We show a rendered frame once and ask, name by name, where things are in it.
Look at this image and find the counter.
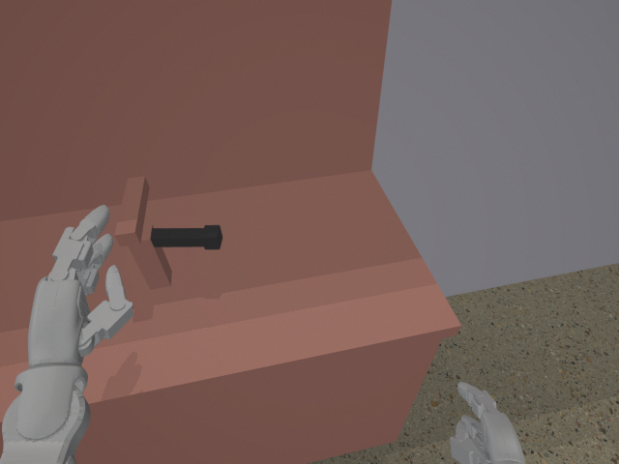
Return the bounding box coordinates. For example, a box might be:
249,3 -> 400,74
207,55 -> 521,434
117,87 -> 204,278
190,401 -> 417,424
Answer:
0,0 -> 461,464

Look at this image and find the robot left hand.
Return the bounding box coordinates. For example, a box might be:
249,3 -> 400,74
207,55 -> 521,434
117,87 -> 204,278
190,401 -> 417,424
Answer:
28,205 -> 133,368

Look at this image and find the robot right hand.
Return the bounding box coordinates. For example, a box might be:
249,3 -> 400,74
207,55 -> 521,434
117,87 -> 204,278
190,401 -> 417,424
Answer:
450,382 -> 525,464

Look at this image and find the tap lever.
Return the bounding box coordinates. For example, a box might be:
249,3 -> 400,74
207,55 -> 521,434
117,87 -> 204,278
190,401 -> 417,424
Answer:
151,225 -> 222,249

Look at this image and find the left robot forearm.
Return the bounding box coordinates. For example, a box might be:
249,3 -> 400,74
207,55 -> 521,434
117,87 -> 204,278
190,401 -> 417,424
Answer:
0,362 -> 91,464

